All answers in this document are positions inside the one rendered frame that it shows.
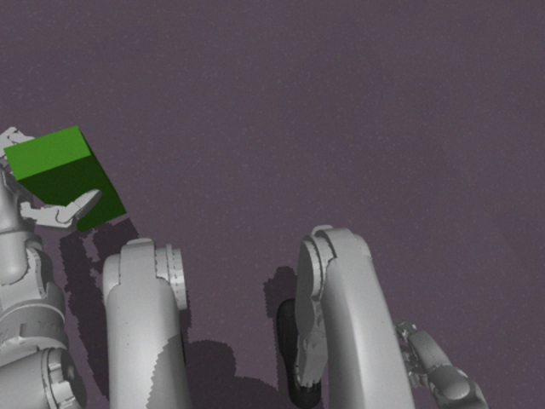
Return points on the left robot hand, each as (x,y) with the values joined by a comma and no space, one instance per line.
(17,210)

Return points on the right robot arm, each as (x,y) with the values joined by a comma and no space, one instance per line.
(452,389)

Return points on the right robot foot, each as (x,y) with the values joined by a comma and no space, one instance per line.
(302,397)

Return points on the left robot arm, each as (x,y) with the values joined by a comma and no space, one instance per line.
(36,368)

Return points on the right robot hand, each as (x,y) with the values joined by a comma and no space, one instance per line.
(423,354)

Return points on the carton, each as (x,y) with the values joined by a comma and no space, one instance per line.
(60,167)

